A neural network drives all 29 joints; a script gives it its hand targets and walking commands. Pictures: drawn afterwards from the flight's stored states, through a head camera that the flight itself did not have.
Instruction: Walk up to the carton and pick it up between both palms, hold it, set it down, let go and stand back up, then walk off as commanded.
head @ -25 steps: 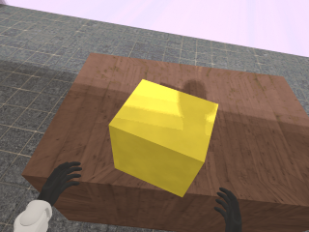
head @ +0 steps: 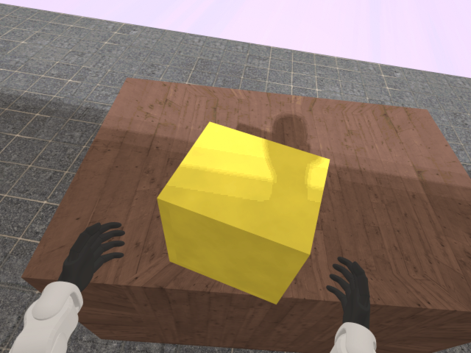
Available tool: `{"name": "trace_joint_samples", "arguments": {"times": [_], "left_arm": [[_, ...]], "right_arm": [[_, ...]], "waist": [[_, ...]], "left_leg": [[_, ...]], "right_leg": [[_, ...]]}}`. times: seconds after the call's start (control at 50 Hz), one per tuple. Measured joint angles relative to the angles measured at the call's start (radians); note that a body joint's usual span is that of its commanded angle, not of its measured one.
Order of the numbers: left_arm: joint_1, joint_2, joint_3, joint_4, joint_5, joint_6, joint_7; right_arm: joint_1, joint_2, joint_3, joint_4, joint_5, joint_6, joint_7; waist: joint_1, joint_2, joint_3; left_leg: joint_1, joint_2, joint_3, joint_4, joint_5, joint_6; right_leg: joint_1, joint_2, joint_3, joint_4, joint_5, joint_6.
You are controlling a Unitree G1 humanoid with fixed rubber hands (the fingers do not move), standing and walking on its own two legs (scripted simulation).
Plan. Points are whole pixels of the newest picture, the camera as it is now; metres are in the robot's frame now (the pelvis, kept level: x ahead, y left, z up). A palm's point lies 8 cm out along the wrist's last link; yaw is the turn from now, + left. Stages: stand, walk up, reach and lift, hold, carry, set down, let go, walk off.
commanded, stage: reach and lift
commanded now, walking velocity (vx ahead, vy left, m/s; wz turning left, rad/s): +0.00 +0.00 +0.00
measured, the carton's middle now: (243, 214) +0.38 +0.02 -0.03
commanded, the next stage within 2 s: none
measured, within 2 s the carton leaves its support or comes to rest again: neither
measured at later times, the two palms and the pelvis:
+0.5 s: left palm (101, 233) +0.29 +0.26 +0.02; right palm (354, 282) +0.24 -0.16 +0.02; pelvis +0.00 +0.00 +0.00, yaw +0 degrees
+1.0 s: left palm (125, 176) +0.37 +0.23 +0.08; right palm (363, 239) +0.29 -0.17 +0.07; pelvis +0.00 +0.01 +0.00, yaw +0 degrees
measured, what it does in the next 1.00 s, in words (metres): stands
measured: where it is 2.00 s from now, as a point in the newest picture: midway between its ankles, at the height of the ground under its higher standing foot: outside the picture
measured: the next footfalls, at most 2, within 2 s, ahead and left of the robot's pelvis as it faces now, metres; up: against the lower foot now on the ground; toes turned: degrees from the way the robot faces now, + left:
none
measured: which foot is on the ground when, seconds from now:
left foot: down 0.00-1.00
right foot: down 0.00-1.00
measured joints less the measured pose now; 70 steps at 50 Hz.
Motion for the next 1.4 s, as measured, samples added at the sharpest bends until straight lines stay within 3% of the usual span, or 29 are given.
{"name": "trace_joint_samples", "arguments": {"times": [0.28, 0.76, 1.16, 1.4], "left_arm": [[-0.065, 0.0, 0.0, -0.054, 0.0, 0.115, 0.007], [-0.325, 0.0, 0.0, -0.051, -0.01, 0.274, 0.025], [-0.562, 0.0, 0.001, 0.118, 0.005, 0.347, 0.037], [-0.721, 0.001, 0.001, 0.266, 0.039, 0.358, 0.039]], "right_arm": [[-0.026, 0.0, 0.0, -0.102, 0.032, 0.103, -0.006], [-0.3, -0.038, 0.0, -0.11, 0.053, 0.317, -0.006], [-0.505, -0.079, -0.054, -0.11, 0.064, 0.428, -0.005], [-0.638, -0.107, -0.064, -0.062, 0.08, 0.465, 0.015]], "waist": [[-0.028, 0.0, 0.0], [-0.093, 0.0, -0.001], [-0.124, 0.0, -0.001], [-0.163, 0.0, -0.001]], "left_leg": [[0.0, 0.0, 0.0, 0.0, -0.004, 0.0], [-0.004, 0.0, 0.0, -0.003, 0.002, 0.001], [-0.02, -0.001, 0.0, -0.016, 0.014, 0.006], [-0.03, -0.001, 0.0, -0.017, 0.014, 0.006]], "right_leg": [[0.0, 0.0, 0.0, 0.0, -0.004, 0.001], [0.0, 0.0, 0.0, -0.012, 0.008, 0.005], [0.0, 0.0, 0.0, -0.059, 0.037, 0.014], [-0.004, 0.0, 0.0, -0.07, 0.042, 0.017]]}}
